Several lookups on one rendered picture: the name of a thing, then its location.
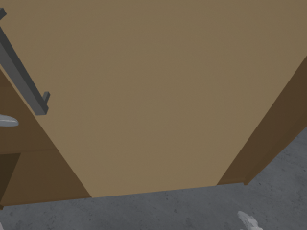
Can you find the handle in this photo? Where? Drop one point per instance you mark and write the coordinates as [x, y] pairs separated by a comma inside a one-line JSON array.
[[13, 66]]

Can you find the right robot hand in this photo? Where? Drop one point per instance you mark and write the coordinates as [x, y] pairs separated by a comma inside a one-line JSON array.
[[249, 221]]

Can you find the left robot hand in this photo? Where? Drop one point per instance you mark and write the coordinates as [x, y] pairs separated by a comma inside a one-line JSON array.
[[8, 121]]

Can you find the wardrobe door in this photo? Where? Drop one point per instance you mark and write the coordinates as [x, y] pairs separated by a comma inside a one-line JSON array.
[[284, 112], [154, 95]]

